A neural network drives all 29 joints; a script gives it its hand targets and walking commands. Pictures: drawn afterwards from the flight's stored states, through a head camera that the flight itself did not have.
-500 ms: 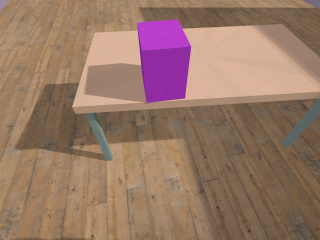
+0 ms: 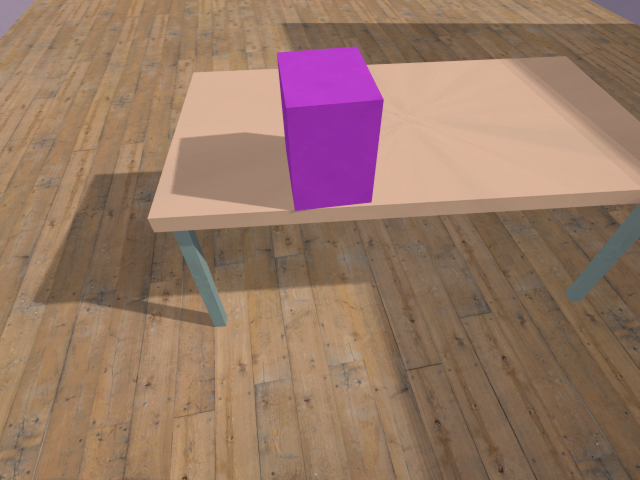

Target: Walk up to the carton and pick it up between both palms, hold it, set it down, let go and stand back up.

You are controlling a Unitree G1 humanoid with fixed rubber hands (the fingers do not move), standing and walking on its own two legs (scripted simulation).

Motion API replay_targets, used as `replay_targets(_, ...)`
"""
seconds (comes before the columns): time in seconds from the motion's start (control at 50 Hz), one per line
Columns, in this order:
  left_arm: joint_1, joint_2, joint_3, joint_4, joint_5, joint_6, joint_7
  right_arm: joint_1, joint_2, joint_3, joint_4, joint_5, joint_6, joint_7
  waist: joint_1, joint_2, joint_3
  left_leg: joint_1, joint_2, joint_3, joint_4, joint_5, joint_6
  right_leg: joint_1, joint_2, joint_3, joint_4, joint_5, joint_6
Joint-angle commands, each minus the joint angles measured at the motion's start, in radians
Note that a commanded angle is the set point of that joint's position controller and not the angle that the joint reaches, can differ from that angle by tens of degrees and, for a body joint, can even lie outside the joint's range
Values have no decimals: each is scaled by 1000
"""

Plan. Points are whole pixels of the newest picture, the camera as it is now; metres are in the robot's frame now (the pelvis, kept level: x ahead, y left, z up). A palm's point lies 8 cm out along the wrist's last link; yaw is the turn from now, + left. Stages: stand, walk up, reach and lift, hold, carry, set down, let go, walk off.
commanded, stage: walk up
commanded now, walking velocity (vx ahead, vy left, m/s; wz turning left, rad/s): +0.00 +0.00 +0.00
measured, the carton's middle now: (325, 129) +0.86 +0.01 -0.05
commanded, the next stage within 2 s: none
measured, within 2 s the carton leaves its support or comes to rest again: neither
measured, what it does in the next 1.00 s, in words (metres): walks ahead: left foot, then right foot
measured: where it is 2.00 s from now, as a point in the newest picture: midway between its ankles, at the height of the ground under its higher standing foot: (373, 411)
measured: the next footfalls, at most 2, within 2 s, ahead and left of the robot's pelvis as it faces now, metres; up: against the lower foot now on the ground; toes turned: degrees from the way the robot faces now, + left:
left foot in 0.42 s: +0.11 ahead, +0.14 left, +0.00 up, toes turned +10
right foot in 0.90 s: +0.38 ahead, -0.13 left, +0.00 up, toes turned -1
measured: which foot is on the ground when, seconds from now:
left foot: down 0.00-0.22, up 0.24-0.40, down 0.42-0.90, up 0.92-1.00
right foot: down 0.00-0.42, up 0.44-0.88, down 0.90-1.00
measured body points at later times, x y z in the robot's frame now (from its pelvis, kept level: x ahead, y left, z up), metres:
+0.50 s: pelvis +0.06 +0.03 -0.03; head +0.05 +0.06 +0.42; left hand -0.03 +0.27 -0.19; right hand +0.09 -0.21 -0.16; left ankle +0.07 +0.13 -0.74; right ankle +0.00 -0.08 -0.71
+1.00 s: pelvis +0.25 -0.03 -0.03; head +0.28 -0.03 +0.42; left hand +0.33 +0.23 -0.15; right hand +0.25 -0.29 -0.17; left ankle +0.12 +0.10 -0.66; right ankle +0.34 -0.12 -0.74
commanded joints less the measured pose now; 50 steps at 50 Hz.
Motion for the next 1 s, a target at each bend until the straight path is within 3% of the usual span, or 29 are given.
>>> replay_targets(0.0,129,54,6,2,2,-6,-2,73,-78,-7,-18,1,-4,-10,13,9,77,-39,58,-41,-75,90,39,-48,-93,80,-104,81,-8)
replay_targets(0.02,113,66,7,-1,1,-7,4,80,-71,-4,-17,2,-5,-10,3,33,94,-45,57,-38,-73,70,37,-61,-104,93,-103,92,-20)
replay_targets(0.06,83,81,10,-16,0,-7,0,104,-67,-3,-4,5,-3,-9,1,-33,133,-65,57,-44,-75,64,37,-76,-106,82,-122,33,-15)
replay_targets(0.08,111,70,11,-12,-5,-3,-3,66,-82,-6,-10,-1,-1,-5,29,10,130,-67,49,-40,-78,38,38,-90,-87,88,-117,25,-7)
replay_targets(0.12,100,62,3,0,1,-6,0,103,-65,-7,-14,-2,-3,0,-9,-22,69,-15,56,-42,-67,80,41,-67,-99,88,-121,29,-15)
replay_targets(0.14,140,201,70,-69,22,-20,-1,182,-142,-59,-65,-26,-22,-7,-1,-7,-23,-36,35,-67,5,-388,70,-38,-86,71,-60,-453,-34)
replay_targets(0.16,128,215,81,-74,30,-19,-2,165,-164,-75,-81,-34,-25,-8,9,-1,74,-146,41,-103,25,-528,81,-95,-109,121,-64,-576,-50)
replay_targets(0.2,164,166,75,-81,28,-18,-9,106,-115,-72,-128,-35,-31,-3,39,-46,168,-296,6,-62,145,-459,73,-81,-178,215,-124,-620,-96)
replay_targets(0.22,210,173,78,-73,24,-26,-8,64,-87,-68,-173,-35,-38,2,66,-109,174,-384,-36,32,278,-302,48,7,-247,300,-208,-604,-137)
replay_targets(0.26,204,207,94,-81,42,-32,2,42,-47,-66,-223,-50,-47,8,89,-123,204,-529,31,36,408,-286,39,117,-380,417,-255,-476,-226)
replay_targets(0.32,166,225,82,-98,49,-29,-2,50,-93,-87,-267,-34,-50,19,65,-93,165,-381,72,2,389,-296,40,-19,-373,322,-230,-378,-232)
replay_targets(0.38,10,219,76,-153,32,-16,-19,275,-65,-96,-216,-29,-69,29,-63,-40,143,9,18,57,125,-82,55,-306,-237,59,2,-404,-130)
replay_targets(0.4,-18,184,58,-174,27,-12,-26,397,-112,-114,-188,-39,-73,23,-113,76,91,225,-10,44,97,-46,59,-443,-164,-22,185,-427,-84)
replay_targets(0.42,-4,132,41,-214,27,-15,-33,473,-208,-141,-190,-51,-73,7,-133,280,37,285,162,-270,-81,-334,98,-523,-57,-136,511,-365,-22)
replay_targets(0.44,29,138,44,-248,36,0,-37,440,-280,-146,-211,-60,-60,-16,-90,226,75,148,371,-685,-287,-679,186,-570,-35,-67,705,-362,15)
replay_targets(0.46,49,181,59,-244,53,25,-41,363,-292,-144,-219,-50,-47,-28,-69,99,171,37,421,-759,-317,-778,279,-567,-105,3,793,-341,31)
replay_targets(0.48,37,188,63,-232,57,40,-45,308,-280,-133,-243,-42,-50,-28,-58,77,235,-28,416,-744,-320,-726,271,-572,-127,27,842,-273,33)
replay_targets(0.5,38,185,57,-235,55,38,-45,253,-268,-124,-266,-48,-55,-27,-42,64,279,-36,392,-623,-281,-551,276,-591,-152,43,847,-208,40)
replay_targets(0.56,134,180,50,-206,39,28,-64,205,-176,-84,-299,-57,-74,-16,4,123,246,-78,240,-251,-219,-101,195,-457,-163,46,737,-45,58)
replay_targets(0.66,-24,186,48,-329,38,23,-83,291,-225,-96,-320,-53,-89,-4,-21,125,184,52,217,-132,-145,248,222,-487,-156,-17,519,9,65)
replay_targets(0.78,-134,174,54,-441,35,-3,-97,292,-279,-101,-382,-50,-80,4,-38,142,166,7,244,-104,-119,214,233,-343,-137,-53,303,54,24)
replay_targets(0.82,-74,188,69,-447,33,-13,-95,255,-294,-102,-405,-54,-73,7,-2,132,161,-40,254,-93,-81,182,225,-214,-118,-55,241,28,5)
replay_targets(0.86,123,253,99,-409,39,-27,-84,230,-283,-90,-429,-46,-67,13,93,19,68,-133,176,-16,199,232,180,91,-50,-93,140,55,-27)
replay_targets(0.88,210,287,101,-365,62,-38,-76,270,-246,-79,-443,-34,-67,18,116,-97,-38,-229,104,46,431,186,133,276,-83,-36,128,73,-70)
replay_targets(0.9,285,378,127,-375,66,-41,-64,314,-182,-60,-479,-21,-63,22,152,-302,-160,-351,-7,107,753,-132,84,396,-315,245,57,-30,-149)
replay_targets(0.92,234,418,126,-397,33,-34,-49,332,-174,-61,-507,-4,-45,17,142,-284,-162,-442,-83,56,922,-403,51,324,-479,598,-144,-190,-274)
replay_targets(0.94,150,401,120,-417,15,-25,-37,287,-224,-77,-520,-14,-32,14,119,-192,-116,-432,-22,-24,1006,-362,60,194,-493,631,-220,-340,-315)
replay_targets(0.96,84,374,98,-444,7,-24,-33,243,-243,-87,-522,-20,-27,16,85,-132,5,-442,8,-48,1051,-274,65,68,-461,528,-217,-247,-255)
replay_targets(0.98,30,351,88,-450,13,-21,-28,234,-204,-84,-522,-18,-30,23,64,-84,39,-447,28,-47,1040,-229,60,34,-428,396,-179,-141,-245)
